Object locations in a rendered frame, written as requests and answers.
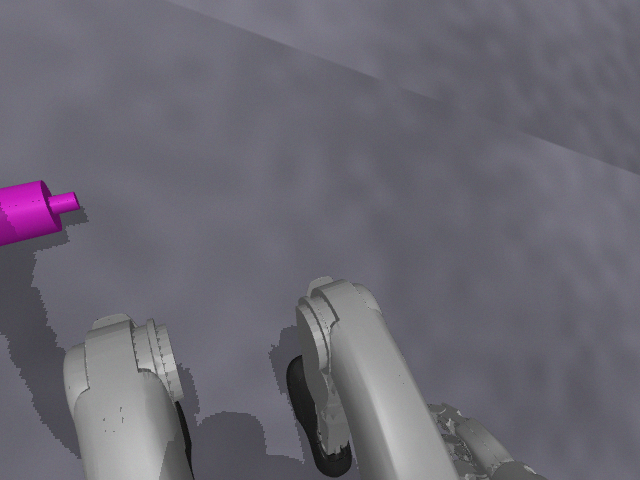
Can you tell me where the right robot foot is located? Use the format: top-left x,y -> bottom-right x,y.
286,355 -> 352,478

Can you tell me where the left robot foot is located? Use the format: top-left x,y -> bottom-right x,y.
175,401 -> 195,480

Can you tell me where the bottle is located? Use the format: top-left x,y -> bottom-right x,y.
0,180 -> 80,246

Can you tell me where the right robot hand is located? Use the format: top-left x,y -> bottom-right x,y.
427,402 -> 515,480

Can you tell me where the right robot arm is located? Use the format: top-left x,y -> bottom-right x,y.
491,461 -> 548,480

